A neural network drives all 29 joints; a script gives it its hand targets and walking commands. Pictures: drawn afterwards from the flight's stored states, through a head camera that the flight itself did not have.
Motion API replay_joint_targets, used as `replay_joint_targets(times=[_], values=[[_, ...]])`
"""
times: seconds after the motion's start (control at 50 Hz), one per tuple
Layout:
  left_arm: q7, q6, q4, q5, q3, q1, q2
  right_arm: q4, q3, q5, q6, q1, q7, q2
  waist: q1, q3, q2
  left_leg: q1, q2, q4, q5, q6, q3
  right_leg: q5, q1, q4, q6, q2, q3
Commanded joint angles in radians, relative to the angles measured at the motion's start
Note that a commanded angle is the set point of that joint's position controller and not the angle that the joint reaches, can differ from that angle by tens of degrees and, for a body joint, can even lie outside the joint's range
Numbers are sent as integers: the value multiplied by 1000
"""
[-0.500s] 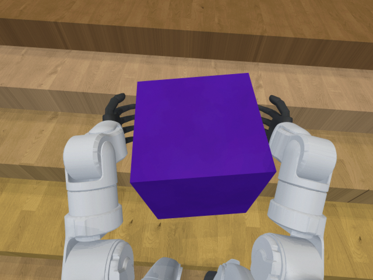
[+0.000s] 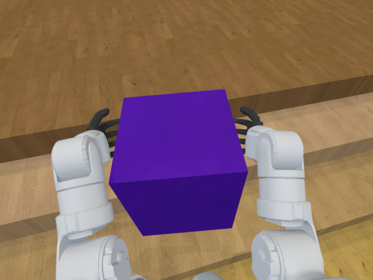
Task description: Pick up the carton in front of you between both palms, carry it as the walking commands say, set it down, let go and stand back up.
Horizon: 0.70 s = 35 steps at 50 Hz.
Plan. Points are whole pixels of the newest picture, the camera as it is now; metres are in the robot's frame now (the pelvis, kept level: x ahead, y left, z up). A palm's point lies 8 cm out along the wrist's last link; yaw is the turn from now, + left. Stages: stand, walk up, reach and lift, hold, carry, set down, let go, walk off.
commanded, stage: carry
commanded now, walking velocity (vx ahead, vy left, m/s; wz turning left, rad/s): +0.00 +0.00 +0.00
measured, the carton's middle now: (181, 167) +0.36 -0.05 +0.05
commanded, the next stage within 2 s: none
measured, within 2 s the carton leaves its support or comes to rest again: neither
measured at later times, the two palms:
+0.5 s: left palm (72, 53) +0.50 +0.12 +0.25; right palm (228, 40) +0.51 -0.18 +0.25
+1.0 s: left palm (31, 62) +0.58 +0.23 +0.20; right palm (168, 50) +0.57 -0.06 +0.21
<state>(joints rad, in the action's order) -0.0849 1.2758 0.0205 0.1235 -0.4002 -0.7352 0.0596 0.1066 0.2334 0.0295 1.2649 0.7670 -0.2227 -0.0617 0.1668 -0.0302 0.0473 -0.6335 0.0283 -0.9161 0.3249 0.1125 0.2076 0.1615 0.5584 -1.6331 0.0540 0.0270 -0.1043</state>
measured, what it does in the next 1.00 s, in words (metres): climbs: right foot, then left foot 0.14 m higher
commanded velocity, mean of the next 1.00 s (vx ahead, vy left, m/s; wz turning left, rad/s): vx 0.00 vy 0.00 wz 0.00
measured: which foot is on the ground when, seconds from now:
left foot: down 0.00-0.28, up 0.30-0.50, down 0.52-0.56, up 0.58-0.78, down 0.80-1.00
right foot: up 0.00-0.26, down 0.28-0.84, up 0.86-1.00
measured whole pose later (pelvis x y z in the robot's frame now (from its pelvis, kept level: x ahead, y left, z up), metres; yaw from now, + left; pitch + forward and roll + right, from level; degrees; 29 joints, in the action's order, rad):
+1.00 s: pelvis +0.25 +0.10 +0.14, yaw -1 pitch +4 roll +1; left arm -0.10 1.13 -0.04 0.16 -0.25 -0.45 0.13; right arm 0.03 0.22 0.09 1.05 0.46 -0.19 -0.15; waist 0.04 -0.04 0.05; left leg -0.69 0.02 -1.02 0.40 0.10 0.13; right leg 0.29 0.62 -1.48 0.00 0.02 -0.10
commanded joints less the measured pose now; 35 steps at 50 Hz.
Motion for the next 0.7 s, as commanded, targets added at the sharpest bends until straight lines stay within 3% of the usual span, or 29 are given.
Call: replay_joint_targets(times=[0.0, 0.04, 0.06, 0.08, 0.1, 0.12, 0.16, 0.18, 0.2, 0.22, 0.24, 0.26, 0.28, 0.3, 0.32, 0.34, 0.38, 0.4, 0.48, 0.54, 0.6, 0.62, 0.64, 0.68], values=[[33, -33, -139, -231, 601, -709, 887, -286, -685, -498, -59, 921, 209, -1160, -117, 593, -118, 671, -279, 393, -391, 139, -558, 70, 287, -196, 46, -14, -17], [27, -41, -215, -258, 664, -685, 871, -331, -698, -487, -61, 864, 206, -1125, -124, 563, -86, 702, -295, 413, -372, 138, -509, 128, 360, -137, 59, -24, 10], [25, -40, -238, -271, 687, -665, 853, -356, -694, -471, -56, 838, 196, -1078, -124, 566, -33, 683, -307, 426, -477, 139, -449, 168, 313, 15, 50, -47, 58], [22, -36, -255, -281, 711, -641, 831, -362, -686, -450, -46, 788, 186, -1037, -121, 559, -24, 671, -292, 425, -539, 119, -377, 160, 272, 198, 44, -55, 89], [18, -29, -276, -295, 730, -628, 814, -375, -679, -433, -35, 749, 179, -991, -113, 562, -43, 625, -278, 415, -718, 99, -304, 135, 192, 377, 40, -44, 130], [14, -15, -269, -301, 747, -623, 800, -357, -660, -412, -20, 715, 174, -954, -119, 574, -118, 577, -252, 416, -881, 88, -208, 79, 88, 510, 32, -38, 158], [13, 8, -248, -336, 763, -624, 769, -291, -603, -354, 11, 638, 168, -873, -123, 600, -250, 618, -236, 406, -1043, 81, -150, 38, -13, 754, 29, -20, 199], [14, 23, -201, -354, 770, -633, 781, -253, -568, -324, 32, 607, 167, -826, -124, 585, -220, 746, -210, 383, -1115, 67, -124, 71, 31, 867, 9, 16, 248], [13, 31, -190, -356, 756, -651, 777, -224, -553, -312, 48, 608, 171, -818, -134, 596, -189, 855, -197, 294, -1281, 44, -105, -44, 17, 1012, 11, 40, 272], [15, 41, -166, -371, 754, -655, 796, -188, -529, -296, 56, 573, 173, -811, -132, 632, -214, 964, -187, 221, -1317, 36, -129, -141, -32, 1278, 5, 39, 256], [23, 50, -143, -387, 752, -643, 820, -155, -501, -273, 59, 554, 174, -801, -149, 662, -246, 920, -180, 171, -1175, 22, -145, -326, -232, 1484, -10, -13, 220], [33, 55, -114, -388, 738, -645, 837, -117, -476, -247, 61, 541, 174, -793, -168, 630, -198, 710, -166, 114, -729, -1, -159, -514, -474, 1548, -28, -88, 154], [36, 52, -74, -393, 728, -677, 820, -82, -461, -239, 70, 547, 176, -800, -149, 593, 47, 244, -91, 11, -58, -46, -133, -1292, -853, 1238, 35, -275, -31], [38, 54, -45, -399, 723, -670, 834, -48, -449, -232, 73, 542, 174, -802, -193, 613, 150, -22, -41, -101, 218, -79, -151, -1646, -1034, 1115, 163, -383, -97], [42, 55, -36, -410, 710, -671, 851, -34, -442, -221, 71, 553, 167, -810, -230, 619, 124, -117, -11, -194, 245, -90, -183, -1556, -1050, 1125, 227, -389, -115], [48, 48, -53, -422, 700, -715, 869, -40, -444, -220, 67, 594, 164, -836, -234, 603, 57, -140, -12, -254, 218, -88, -192, -1383, -1005, 1142, 224, -370, -104], [57, 40, -113, -463, 710, -821, 929, -62, -461, -238, 61, 664, 156, -900, -217, 563, 17, -163, -21, -355, 158, -89, -185, -1182, -898, 1158, 195, -328, -67], [59, 36, -134, -472, 710, -853, 938, -80, -469, -242, 56, 691, 150, -918, -216, 553, 27, -165, -24, -415, 138, -92, -177, -1089, -852, 1163, 188, -311, -44], [49, 27, -111, -429, 665, -810, 893, -106, -501, -254, 51, 709, 128, -934, -222, 554, 114, -260, -44, -645, 146, -76, -178, -932, -815, 1171, 209, -308, -25], [42, 21, -77, -383, 643, -742, 872, -104, -527, -275, 47, 708, 134, -951, -236, 526, 106, -434, -61, -783, 216, -59, -218, -762, -882, 1180, 239, -349, -103], [38, 8, -60, -358, 643, -694, 877, -70, -536, -286, 33, 681, 146, -983, -277, 478, 115, -754, -59, -996, 409, -47, -272, -682, -1046, 1166, 269, -408, -223], [38, 0, -55, -354, 648, -671, 885, -49, -533, -280, 25, 655, 149, -990, -295, 470, 102, -864, -59, -1058, 481, -45, -286, -657, -1119, 1163, 268, -420, -248], [40, -11, -65, -360, 661, -655, 895, -29, -540, -272, 14, 627, 152, -1000, -293, 478, 94, -907, -81, -1101, 530, -34, -327, -643, -1126, 1148, 252, -433, -251], [51, -39, -81, -379, 699, -653, 936, -23, -535, -257, -16, 587, 156, -1008, -257, 456, 70, -813, -119, -902, 517, -41, -272, -446, -1001, 1217, 188, -360, -155]])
